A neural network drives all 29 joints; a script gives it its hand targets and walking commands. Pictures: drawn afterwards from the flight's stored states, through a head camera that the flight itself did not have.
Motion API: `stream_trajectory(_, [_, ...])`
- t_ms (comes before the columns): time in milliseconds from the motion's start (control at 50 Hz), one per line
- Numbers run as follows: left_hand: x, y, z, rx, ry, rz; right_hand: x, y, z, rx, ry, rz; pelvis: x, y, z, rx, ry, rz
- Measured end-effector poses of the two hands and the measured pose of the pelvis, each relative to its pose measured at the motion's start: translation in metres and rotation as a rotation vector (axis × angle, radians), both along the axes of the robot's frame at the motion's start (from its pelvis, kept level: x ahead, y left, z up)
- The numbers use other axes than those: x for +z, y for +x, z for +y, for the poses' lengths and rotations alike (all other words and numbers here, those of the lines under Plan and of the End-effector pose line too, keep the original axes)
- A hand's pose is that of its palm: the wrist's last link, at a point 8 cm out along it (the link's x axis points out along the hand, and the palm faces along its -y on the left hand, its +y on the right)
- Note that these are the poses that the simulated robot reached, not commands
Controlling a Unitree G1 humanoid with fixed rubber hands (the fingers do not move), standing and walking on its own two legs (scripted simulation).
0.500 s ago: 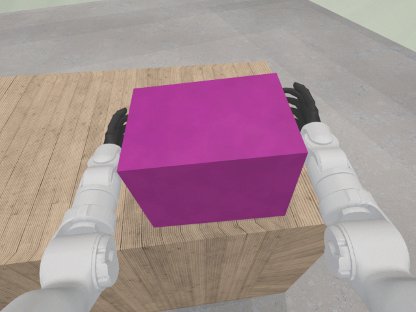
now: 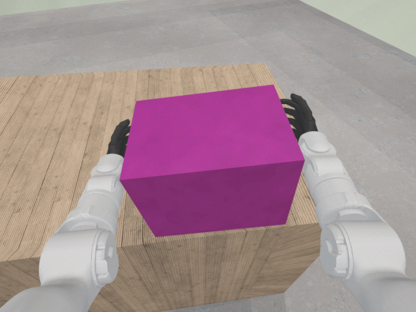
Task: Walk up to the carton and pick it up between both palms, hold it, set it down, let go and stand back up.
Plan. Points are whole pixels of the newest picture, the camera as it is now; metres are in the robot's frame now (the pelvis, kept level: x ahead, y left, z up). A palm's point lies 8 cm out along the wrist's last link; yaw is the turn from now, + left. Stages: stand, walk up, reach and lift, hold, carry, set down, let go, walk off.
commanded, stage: set down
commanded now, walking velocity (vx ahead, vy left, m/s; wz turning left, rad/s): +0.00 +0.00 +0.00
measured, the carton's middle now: (212, 163) +0.39 +0.01 +0.06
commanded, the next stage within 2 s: none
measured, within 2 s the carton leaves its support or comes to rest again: rests again in 0.70 s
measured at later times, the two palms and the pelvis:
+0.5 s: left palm (119, 155) +0.40 +0.21 +0.08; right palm (303, 133) +0.42 -0.17 +0.13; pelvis +0.00 +0.00 +0.00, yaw +0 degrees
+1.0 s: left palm (121, 154) +0.41 +0.21 +0.07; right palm (303, 144) +0.42 -0.18 +0.10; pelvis +0.01 +0.00 +0.00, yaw +0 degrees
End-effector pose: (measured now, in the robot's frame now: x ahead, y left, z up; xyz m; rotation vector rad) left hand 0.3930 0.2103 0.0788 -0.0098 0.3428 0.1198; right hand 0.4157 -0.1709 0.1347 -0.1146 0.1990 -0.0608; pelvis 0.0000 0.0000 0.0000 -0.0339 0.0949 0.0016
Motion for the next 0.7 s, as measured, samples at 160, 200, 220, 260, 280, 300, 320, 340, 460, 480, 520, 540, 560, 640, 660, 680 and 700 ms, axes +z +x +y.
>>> stream_trajectory(160, [-0.001,0.001,-0.001,0.001,0.002,-0.012,-0.002,0.001,-0.001,0.001,-0.006,0.003,0.0,0.001,0.0,0.0,0.0,0.001])
stream_trajectory(200, [-0.002,0.001,-0.001,0.002,0.003,-0.016,-0.002,0.001,-0.001,0.003,-0.011,0.004,0.0,0.001,0.0,0.0,0.0,0.002])
stream_trajectory(220, [-0.002,0.001,-0.001,0.002,0.003,-0.018,-0.002,0.001,-0.001,0.003,-0.013,0.005,0.0,0.001,0.0,0.0,0.0,0.002])
stream_trajectory(260, [-0.002,0.001,-0.001,0.003,0.004,-0.022,-0.003,0.002,-0.001,0.003,-0.015,0.006,0.0,0.002,0.0,0.0,0.0,0.002])
stream_trajectory(280, [-0.002,0.002,-0.001,0.003,0.004,-0.024,-0.003,0.002,-0.002,0.004,-0.018,0.007,0.0,0.002,0.0,0.0,0.0,0.003])
stream_trajectory(300, [-0.003,0.002,-0.001,0.003,0.004,-0.026,-0.003,0.002,-0.002,0.004,-0.02,0.007,0.0,0.002,0.0,0.0,0.0,0.003])
stream_trajectory(320, [-0.003,0.002,-0.001,0.004,0.005,-0.028,-0.004,0.002,-0.001,0.005,-0.023,0.006,0.0,0.003,0.0,0.0,0.0,0.004])
stream_trajectory(340, [-0.003,0.003,-0.001,0.005,0.005,-0.029,-0.004,0.003,-0.001,0.006,-0.025,0.006,0.0,0.003,0.0,0.0,0.0,0.004])
stream_trajectory(460, [-0.004,0.005,0.0,0.006,0.007,-0.041,-0.006,0.005,-0.001,0.007,-0.032,0.006,0.0,0.004,-0.001,0.0,0.001,0.006])
stream_trajectory(480, [-0.004,0.005,0.0,0.004,0.007,-0.044,-0.007,0.005,-0.001,0.006,-0.032,0.007,0.0,0.005,-0.001,0.0,0.001,0.007])
stream_trajectory(520, [-0.004,0.006,0.0,0.002,0.006,-0.048,-0.008,0.006,-0.001,0.006,-0.035,0.007,0.0,0.005,-0.001,0.0,0.001,0.007])
stream_trajectory(540, [-0.004,0.007,0.0,0.002,0.006,-0.05,-0.009,0.006,-0.001,0.007,-0.036,0.006,0.0,0.005,-0.001,0.0,0.001,0.007])
stream_trajectory(560, [-0.004,0.007,0.0,0.0,0.006,-0.052,-0.01,0.006,-0.002,0.006,-0.035,0.007,0.0,0.005,-0.001,0.0,0.001,0.008])
stream_trajectory(640, [-0.005,0.009,0.0,-0.005,0.003,-0.059,-0.013,0.005,-0.003,0.003,-0.036,0.007,0.0,0.006,-0.001,0.0,0.001,0.008])
stream_trajectory(660, [-0.005,0.009,0.0,-0.007,0.001,-0.06,-0.015,0.005,-0.003,0.002,-0.035,0.007,0.0,0.006,-0.001,0.0,0.001,0.008])
stream_trajectory(680, [-0.005,0.009,0.0,-0.007,-0.001,-0.061,-0.016,0.005,-0.004,0.001,-0.035,0.008,0.0,0.006,-0.001,0.0,0.001,0.009])
stream_trajectory(700, [-0.005,0.01,-0.001,-0.008,-0.004,-0.063,-0.017,0.004,-0.004,-0.001,-0.035,0.009,0.0,0.006,-0.001,0.0,0.001,0.009])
